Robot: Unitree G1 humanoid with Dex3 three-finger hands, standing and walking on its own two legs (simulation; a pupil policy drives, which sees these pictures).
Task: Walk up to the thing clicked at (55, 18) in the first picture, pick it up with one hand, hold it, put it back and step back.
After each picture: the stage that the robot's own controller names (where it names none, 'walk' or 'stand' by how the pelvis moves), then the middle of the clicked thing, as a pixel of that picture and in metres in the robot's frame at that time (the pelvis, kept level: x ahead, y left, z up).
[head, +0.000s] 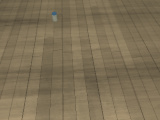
stand; (54, 16) +1.91 +0.39 -0.72
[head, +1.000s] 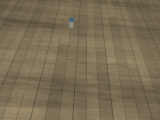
walk; (71, 23) +1.79 +0.16 -0.69
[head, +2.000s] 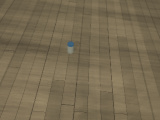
walk; (70, 47) +1.19 +0.09 -0.70
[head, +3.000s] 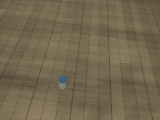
walk; (62, 82) +0.74 +0.16 -0.70
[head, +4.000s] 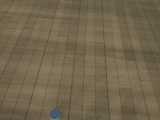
walk; (55, 116) +0.49 +0.16 -0.70
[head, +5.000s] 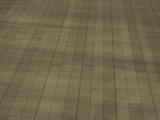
stand; out of the picture +0.39 +0.17 -0.71
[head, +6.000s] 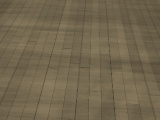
stand; out of the picture +0.37 +0.17 -0.72
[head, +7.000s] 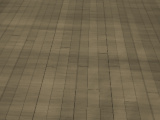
stand; out of the picture +0.38 +0.18 -0.73
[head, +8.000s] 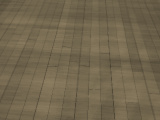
stand; out of the picture +0.38 +0.17 -0.73
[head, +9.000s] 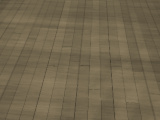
stand; out of the picture +0.37 +0.17 -0.73
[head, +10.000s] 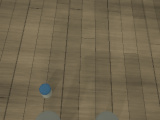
go down; (45, 91) +0.42 +0.18 -0.53
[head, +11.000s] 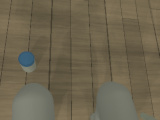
go down; (27, 62) +0.46 +0.21 -0.31
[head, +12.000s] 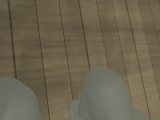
close in; out of the picture +0.44 +0.25 -0.24
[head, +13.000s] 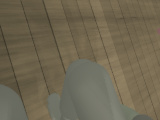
close; out of the picture +0.43 +0.27 -0.22
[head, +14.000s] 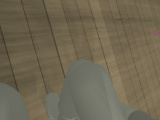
lift; out of the picture +0.42 +0.27 -0.23
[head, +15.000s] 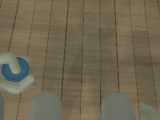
lift; (19, 75) +0.34 +0.21 -0.04
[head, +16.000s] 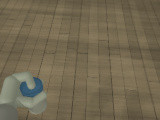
hold; (34, 96) +0.31 +0.17 -0.01
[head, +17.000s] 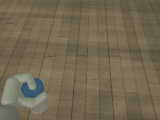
hold; (36, 96) +0.31 +0.17 -0.01
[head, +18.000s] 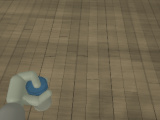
crouch; (39, 94) +0.32 +0.16 -0.01
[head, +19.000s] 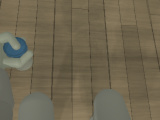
crouch; (19, 55) +0.43 +0.19 -0.10
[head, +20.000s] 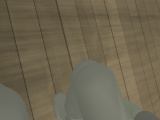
lower; out of the picture +0.42 +0.28 -0.23
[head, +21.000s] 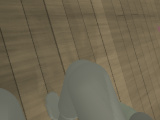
lower; out of the picture +0.43 +0.29 -0.23
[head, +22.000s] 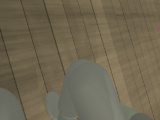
lower; out of the picture +0.44 +0.29 -0.23
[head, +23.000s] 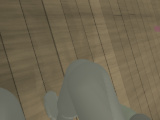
lower; out of the picture +0.44 +0.29 -0.23
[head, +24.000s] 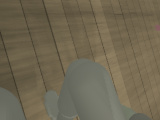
loosen; out of the picture +0.44 +0.28 -0.24
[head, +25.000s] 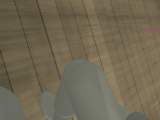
withdraw; out of the picture +0.43 +0.27 -0.24
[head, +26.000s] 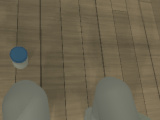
walk; (19, 58) +0.45 +0.22 -0.29
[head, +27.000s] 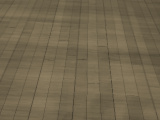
stand; out of the picture +0.38 +0.15 -0.65
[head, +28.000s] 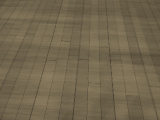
stand; out of the picture +0.40 +0.17 -0.66
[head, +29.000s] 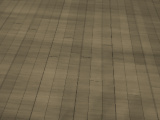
stand; out of the picture +0.40 +0.16 -0.67
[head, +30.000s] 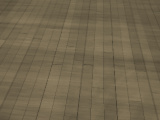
walk; out of the picture +0.41 +0.16 -0.72
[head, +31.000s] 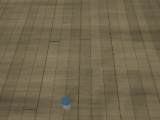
walk; (66, 103) +0.51 +0.16 -0.71
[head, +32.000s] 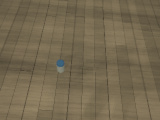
walk; (60, 66) +0.81 +0.13 -0.70
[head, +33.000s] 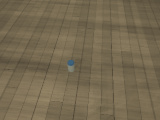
stand; (71, 66) +1.04 +0.13 -0.70
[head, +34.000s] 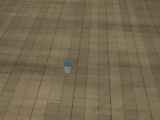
stand; (67, 67) +1.02 +0.16 -0.73
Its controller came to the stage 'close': yes
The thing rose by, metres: 0.70
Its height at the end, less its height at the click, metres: +0.00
